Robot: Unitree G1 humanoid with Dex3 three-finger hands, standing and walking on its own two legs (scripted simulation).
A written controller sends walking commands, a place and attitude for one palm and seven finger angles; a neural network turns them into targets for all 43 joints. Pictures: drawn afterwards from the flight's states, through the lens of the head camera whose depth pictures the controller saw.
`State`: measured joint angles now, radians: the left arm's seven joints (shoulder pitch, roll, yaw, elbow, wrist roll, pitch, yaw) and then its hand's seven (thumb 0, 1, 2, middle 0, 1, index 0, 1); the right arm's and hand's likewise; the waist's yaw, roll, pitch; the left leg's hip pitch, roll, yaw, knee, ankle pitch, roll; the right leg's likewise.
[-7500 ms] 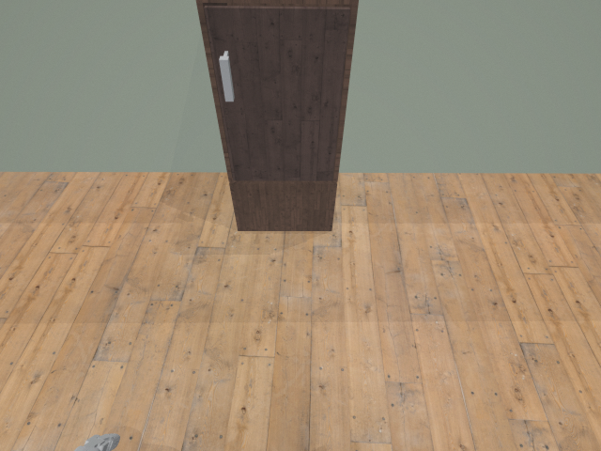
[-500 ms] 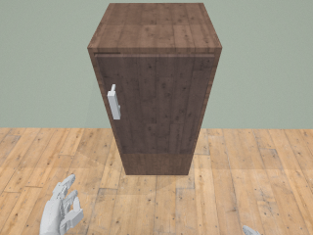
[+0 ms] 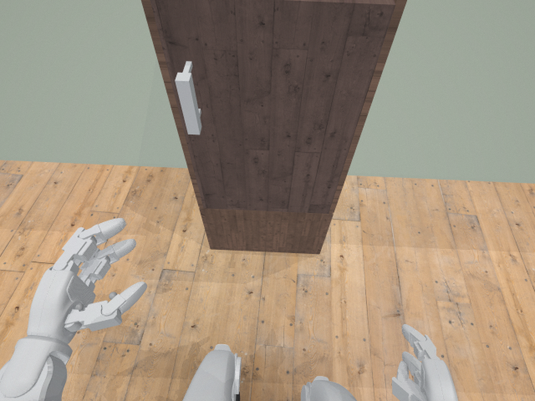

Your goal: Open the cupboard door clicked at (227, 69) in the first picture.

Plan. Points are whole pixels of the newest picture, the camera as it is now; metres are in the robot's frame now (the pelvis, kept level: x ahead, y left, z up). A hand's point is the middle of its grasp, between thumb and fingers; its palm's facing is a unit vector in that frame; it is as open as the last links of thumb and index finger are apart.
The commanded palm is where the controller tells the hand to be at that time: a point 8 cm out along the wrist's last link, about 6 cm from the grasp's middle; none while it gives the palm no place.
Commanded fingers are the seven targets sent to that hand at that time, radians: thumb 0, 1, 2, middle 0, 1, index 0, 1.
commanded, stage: raise the hand with hooked fingers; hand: left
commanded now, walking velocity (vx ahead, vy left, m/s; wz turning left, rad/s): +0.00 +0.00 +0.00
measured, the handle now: (191, 98) +0.62 +0.20 +0.07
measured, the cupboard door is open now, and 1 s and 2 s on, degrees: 0 0 0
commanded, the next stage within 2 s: move the hooked fingers beside the handle in 1.44 s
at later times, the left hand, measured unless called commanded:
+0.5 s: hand (71, 265) +0.27 +0.28 +0.07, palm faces +0.04 -1.00 -0.05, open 12.9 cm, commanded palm +0.24 +0.33 +0.07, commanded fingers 0.00 -0.48 0.31 -0.30 -1.18 -0.30 -1.18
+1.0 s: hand (51, 234) +0.30 +0.31 +0.09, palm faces +0.05 -1.00 -0.05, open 14.0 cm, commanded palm +0.27 +0.36 +0.09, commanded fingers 0.00 -0.50 0.30 -0.30 -1.20 -0.30 -1.20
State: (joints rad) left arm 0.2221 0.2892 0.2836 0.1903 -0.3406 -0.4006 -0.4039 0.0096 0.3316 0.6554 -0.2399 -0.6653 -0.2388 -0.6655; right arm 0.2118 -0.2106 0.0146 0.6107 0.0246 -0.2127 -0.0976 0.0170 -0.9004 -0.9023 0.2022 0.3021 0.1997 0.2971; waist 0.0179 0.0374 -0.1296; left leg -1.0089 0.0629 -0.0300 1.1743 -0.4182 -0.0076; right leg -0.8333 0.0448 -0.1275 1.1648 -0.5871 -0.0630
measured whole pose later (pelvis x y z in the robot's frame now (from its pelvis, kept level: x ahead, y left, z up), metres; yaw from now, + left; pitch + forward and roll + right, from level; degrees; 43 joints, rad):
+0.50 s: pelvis +0.01 +0.05 +0.02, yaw -1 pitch +14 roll -4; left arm 0.18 0.32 0.31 0.20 -0.32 -0.39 -0.34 0.00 -0.25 0.41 -0.28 -1.04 -0.28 -1.04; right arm 0.25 -0.25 0.01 0.56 0.02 -0.19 -0.07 0.02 -0.90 -0.90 0.20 0.30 0.20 0.30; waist -0.01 0.02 -0.12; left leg -0.92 0.03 0.02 1.06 -0.39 0.06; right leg -0.74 0.01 -0.08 1.02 -0.52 0.00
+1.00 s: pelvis +0.01 +0.04 +0.04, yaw +0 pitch +12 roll -4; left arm -0.02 0.41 0.41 0.42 -0.34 -0.32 -0.47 -0.01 -0.49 0.30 -0.30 -1.20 -0.30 -1.20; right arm 0.28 -0.27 0.03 0.57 0.03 -0.16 -0.09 0.02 -0.90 -0.90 0.20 0.30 0.20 0.30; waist -0.01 0.03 -0.10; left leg -0.84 0.04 0.01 0.99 -0.36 0.05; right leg -0.67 0.02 -0.09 0.95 -0.49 -0.01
